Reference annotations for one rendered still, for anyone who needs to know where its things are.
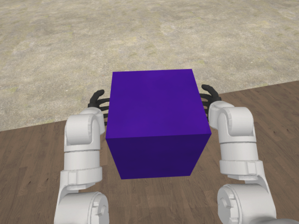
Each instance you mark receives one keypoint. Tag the left robot hand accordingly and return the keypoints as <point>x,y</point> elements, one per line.
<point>96,103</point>

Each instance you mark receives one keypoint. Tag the left robot forearm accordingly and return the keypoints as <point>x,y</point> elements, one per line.
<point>82,156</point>

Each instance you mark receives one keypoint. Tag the right robot hand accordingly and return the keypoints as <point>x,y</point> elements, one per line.
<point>211,98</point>

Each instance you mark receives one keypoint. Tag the right robot forearm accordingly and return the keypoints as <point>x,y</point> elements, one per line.
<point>237,138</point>

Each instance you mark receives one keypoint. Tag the carton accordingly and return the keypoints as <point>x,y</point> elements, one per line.
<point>156,125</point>

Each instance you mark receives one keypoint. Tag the left robot upper arm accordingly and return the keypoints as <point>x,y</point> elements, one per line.
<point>83,208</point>

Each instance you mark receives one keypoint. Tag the right robot upper arm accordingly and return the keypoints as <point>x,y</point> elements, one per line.
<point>247,204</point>

